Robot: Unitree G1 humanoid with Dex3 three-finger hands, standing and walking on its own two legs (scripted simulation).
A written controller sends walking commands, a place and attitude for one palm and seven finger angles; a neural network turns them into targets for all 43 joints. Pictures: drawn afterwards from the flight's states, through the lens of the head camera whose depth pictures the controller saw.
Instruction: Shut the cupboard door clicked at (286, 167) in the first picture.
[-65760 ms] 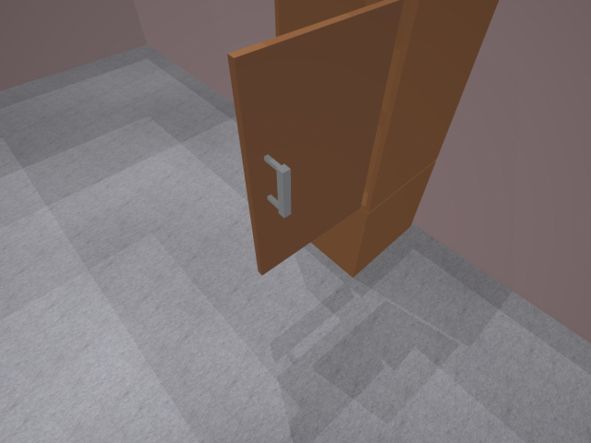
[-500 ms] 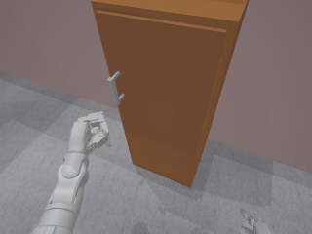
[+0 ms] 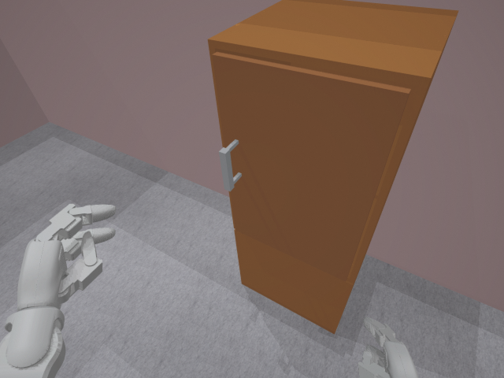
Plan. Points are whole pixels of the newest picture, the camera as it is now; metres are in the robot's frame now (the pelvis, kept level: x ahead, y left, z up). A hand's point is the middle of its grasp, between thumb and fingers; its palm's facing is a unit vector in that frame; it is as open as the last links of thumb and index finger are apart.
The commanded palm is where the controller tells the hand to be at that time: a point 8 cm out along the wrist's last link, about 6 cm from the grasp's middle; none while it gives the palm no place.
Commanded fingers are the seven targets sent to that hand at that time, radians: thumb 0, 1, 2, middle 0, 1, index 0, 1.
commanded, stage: draw the hand back to the body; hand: left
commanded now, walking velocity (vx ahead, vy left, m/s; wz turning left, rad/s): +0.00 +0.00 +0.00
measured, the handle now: (231, 165) +0.61 +0.13 -0.02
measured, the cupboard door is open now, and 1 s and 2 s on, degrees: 0 0 0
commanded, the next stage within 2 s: step back with the hand held close in 0.50 s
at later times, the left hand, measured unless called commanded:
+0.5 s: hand (63, 281) +0.18 +0.25 +0.16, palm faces +0.44 -0.81 -0.39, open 7.4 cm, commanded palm +0.13 +0.29 +0.17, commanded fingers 0.00 0.90 0.90 -0.20 -0.30 -0.20 -0.30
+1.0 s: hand (45, 288) +0.17 +0.27 +0.15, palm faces +0.38 -0.78 -0.50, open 7.5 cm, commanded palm +0.11 +0.31 +0.17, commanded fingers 0.00 0.90 0.90 -0.20 -0.30 -0.20 -0.30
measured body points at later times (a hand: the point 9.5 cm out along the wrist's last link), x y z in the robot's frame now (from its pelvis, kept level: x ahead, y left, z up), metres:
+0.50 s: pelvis -0.01 -0.01 +0.00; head -0.04 -0.03 +0.45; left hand +0.15 +0.29 +0.18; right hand +0.18 -0.23 -0.08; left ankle -0.01 +0.10 -0.74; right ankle -0.03 -0.11 -0.74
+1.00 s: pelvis -0.03 +0.01 -0.01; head -0.02 -0.01 +0.44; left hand +0.15 +0.31 +0.18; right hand +0.14 -0.25 -0.10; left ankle -0.01 +0.10 -0.74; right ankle -0.03 -0.11 -0.74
